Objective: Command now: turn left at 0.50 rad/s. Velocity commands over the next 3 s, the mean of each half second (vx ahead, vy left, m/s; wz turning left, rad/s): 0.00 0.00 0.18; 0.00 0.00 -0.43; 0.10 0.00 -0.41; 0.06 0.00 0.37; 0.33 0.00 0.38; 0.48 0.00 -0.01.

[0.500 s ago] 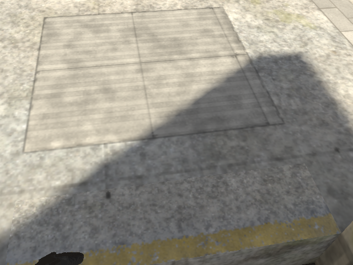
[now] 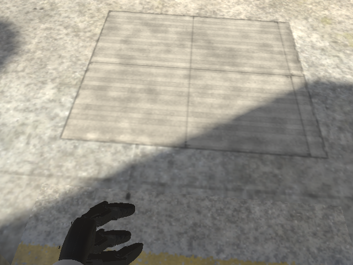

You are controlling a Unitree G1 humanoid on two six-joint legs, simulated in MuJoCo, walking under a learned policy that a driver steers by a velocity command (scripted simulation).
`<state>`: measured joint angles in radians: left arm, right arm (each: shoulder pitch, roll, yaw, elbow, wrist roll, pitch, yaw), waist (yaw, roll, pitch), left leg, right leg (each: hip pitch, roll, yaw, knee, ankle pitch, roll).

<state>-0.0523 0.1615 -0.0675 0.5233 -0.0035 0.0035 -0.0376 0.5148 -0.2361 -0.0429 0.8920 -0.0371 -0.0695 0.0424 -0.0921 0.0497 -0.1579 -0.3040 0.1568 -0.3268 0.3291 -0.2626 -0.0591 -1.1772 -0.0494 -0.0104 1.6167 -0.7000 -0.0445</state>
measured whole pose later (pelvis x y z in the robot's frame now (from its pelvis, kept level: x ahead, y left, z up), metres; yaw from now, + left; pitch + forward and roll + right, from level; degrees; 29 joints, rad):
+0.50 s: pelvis -0.01 -0.02 -0.01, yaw +3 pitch +2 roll -2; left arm 0.17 0.16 -0.13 0.72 -0.02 -0.05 -0.09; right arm 0.19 -0.30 0.04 0.78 -0.05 -0.05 0.15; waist 0.12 0.06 0.05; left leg -0.19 -0.02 0.08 0.52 -0.38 0.08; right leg -1.06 0.04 0.07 1.71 -0.66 0.09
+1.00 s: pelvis +0.07 -0.06 +0.10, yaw -10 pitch +10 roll -3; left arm 0.22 0.19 -0.02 0.78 -0.01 0.00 -0.10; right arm 0.10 -0.33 -0.08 0.92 -0.02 0.00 0.06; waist 0.09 0.05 -0.09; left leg -0.67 -0.03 -0.14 1.51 -0.09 0.05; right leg -0.86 0.19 -0.02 1.18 -0.50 -0.10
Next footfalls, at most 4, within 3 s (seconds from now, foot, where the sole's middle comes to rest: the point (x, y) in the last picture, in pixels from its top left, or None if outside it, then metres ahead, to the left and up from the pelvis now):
0.40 left None -0.03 0.04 -0.78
0.86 right None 0.14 -0.15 -0.57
1.42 left None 0.23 0.08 -0.57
2.18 right None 0.18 -0.25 -0.57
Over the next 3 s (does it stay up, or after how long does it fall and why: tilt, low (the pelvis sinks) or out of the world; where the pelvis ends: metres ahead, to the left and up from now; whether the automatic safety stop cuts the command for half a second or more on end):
stays up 0.49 -0.09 0.41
